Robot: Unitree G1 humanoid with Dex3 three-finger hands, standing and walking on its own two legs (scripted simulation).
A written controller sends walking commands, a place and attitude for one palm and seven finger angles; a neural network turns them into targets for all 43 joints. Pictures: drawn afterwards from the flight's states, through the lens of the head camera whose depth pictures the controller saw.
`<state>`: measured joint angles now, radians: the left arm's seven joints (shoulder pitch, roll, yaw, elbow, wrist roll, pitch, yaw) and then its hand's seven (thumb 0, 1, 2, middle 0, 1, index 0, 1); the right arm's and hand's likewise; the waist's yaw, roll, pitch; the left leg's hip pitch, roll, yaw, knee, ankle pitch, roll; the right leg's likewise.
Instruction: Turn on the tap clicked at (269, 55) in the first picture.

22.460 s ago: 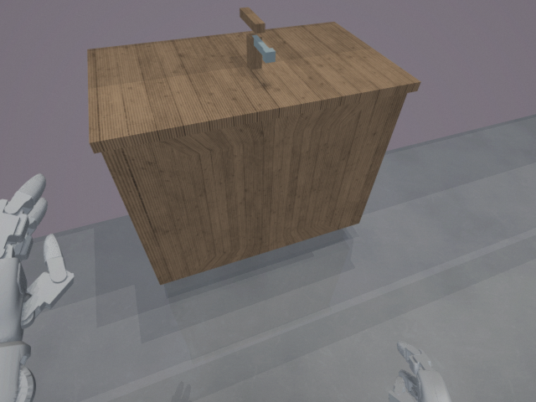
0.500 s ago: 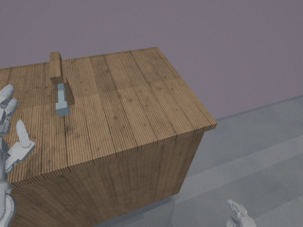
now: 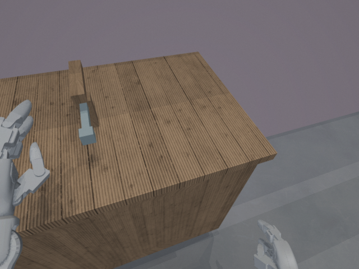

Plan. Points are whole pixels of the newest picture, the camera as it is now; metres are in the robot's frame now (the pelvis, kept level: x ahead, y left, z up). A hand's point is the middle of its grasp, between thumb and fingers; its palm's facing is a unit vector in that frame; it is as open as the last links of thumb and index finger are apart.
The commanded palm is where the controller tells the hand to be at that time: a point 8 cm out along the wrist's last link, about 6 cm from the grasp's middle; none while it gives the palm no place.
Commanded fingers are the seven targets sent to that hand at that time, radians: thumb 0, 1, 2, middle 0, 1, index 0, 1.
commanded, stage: come to a stop and stand still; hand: left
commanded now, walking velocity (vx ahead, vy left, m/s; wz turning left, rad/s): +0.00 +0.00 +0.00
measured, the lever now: (87, 135) +0.35 +0.24 +0.11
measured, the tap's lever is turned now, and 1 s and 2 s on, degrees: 0 0 0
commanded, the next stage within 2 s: look again from close up in 0.18 s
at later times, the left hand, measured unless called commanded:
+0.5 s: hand (49, 179) +0.21 +0.23 +0.16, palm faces +0.39 -0.85 -0.35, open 7.4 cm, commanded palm +0.16 +0.27 +0.17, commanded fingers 0.00 0.90 0.90 -0.20 -0.30 -0.20 -0.30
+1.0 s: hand (68, 172) +0.23 +0.21 +0.16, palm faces +0.36 -0.86 -0.37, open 7.4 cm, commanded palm +0.16 +0.24 +0.17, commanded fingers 0.00 0.90 0.90 -0.20 -0.30 -0.20 -0.30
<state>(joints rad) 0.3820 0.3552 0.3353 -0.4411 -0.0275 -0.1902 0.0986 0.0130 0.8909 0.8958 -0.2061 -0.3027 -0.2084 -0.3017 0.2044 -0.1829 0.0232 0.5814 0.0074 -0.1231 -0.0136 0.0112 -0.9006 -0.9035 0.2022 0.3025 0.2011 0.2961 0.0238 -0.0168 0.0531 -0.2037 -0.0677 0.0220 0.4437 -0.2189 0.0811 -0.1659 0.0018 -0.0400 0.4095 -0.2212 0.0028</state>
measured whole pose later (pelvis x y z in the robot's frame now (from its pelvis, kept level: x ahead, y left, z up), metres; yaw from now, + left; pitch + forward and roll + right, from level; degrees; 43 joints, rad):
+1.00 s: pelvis +0.00 -0.03 +0.00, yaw +0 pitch +0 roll -1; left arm 0.43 0.38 0.35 -0.48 -0.07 -0.16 0.11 0.01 0.89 0.90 -0.21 -0.30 -0.21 -0.30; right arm 0.20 -0.17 0.01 0.57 0.02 -0.07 -0.02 0.01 -0.90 -0.90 0.20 0.30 0.20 0.30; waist 0.01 -0.02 0.05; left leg -0.21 -0.02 0.01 0.45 -0.23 0.04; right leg -0.17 0.05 -0.05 0.40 -0.22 -0.04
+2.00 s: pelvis +0.01 -0.09 -0.01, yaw +1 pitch -1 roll -1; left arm 0.46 0.40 0.37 -0.55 -0.10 -0.09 0.10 0.01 0.89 0.90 -0.21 -0.30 -0.21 -0.30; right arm 0.20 -0.19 0.00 0.55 0.03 -0.01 -0.02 0.01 -0.90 -0.90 0.20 0.30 0.20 0.30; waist 0.00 0.00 0.05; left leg -0.27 0.07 -0.01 0.59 -0.30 -0.03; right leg -0.19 0.13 -0.11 0.47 -0.28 -0.13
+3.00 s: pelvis +0.01 -0.10 -0.01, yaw +1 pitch -1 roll +0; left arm 0.48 0.40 0.36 -0.55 -0.10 -0.09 0.12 0.01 0.89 0.90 -0.21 -0.30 -0.21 -0.30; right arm 0.21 -0.20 -0.01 0.57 0.02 0.00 -0.03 0.01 -0.90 -0.90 0.20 0.30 0.20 0.30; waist 0.00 -0.01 0.05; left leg -0.25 0.06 0.00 0.57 -0.30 -0.04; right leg -0.18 0.12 -0.11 0.48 -0.29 -0.12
